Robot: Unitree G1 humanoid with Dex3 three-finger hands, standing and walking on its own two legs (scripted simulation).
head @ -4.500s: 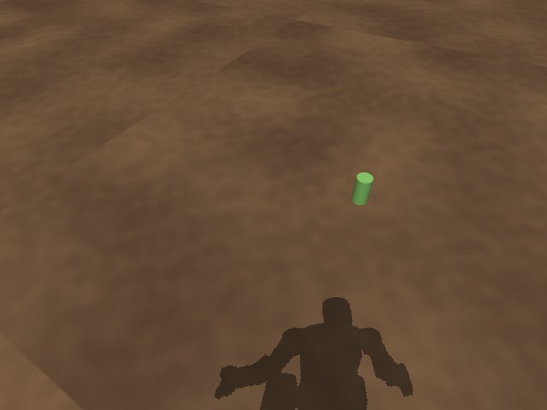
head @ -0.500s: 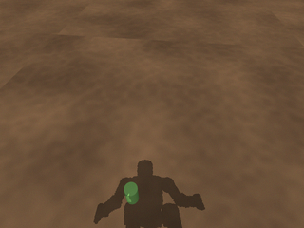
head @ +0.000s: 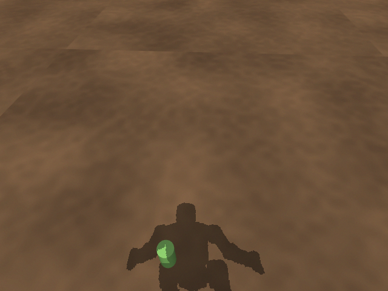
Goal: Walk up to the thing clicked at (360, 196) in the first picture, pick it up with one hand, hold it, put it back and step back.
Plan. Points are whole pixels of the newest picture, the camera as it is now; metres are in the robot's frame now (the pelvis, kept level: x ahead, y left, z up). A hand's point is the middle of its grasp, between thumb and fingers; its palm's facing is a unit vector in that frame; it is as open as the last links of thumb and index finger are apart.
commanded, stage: walk up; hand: left
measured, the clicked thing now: (166, 254) +0.43 +0.16 -0.70
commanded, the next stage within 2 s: stand in 0.84 s
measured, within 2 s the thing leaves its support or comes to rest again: neither
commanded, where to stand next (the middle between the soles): +0.06 -0.01 m, yaw +0 degrees
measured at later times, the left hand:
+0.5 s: hand out of the picture +0.08 +0.26 -0.16, palm faces +0.00 -0.95 -0.32, open 7.4 cm
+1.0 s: hand out of the picture +0.08 +0.26 -0.16, palm faces -0.01 -0.95 -0.32, open 7.4 cm
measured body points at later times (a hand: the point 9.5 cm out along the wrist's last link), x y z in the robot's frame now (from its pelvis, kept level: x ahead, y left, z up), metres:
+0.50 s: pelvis +0.01 +0.01 +0.00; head +0.01 +0.01 +0.45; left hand +0.09 +0.31 -0.14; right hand +0.09 -0.29 -0.13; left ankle +0.03 +0.13 -0.75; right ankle -0.01 -0.13 -0.75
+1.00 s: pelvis +0.01 +0.01 +0.00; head +0.02 +0.01 +0.45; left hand +0.08 +0.31 -0.14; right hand +0.10 -0.29 -0.13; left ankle +0.03 +0.13 -0.75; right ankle -0.01 -0.13 -0.75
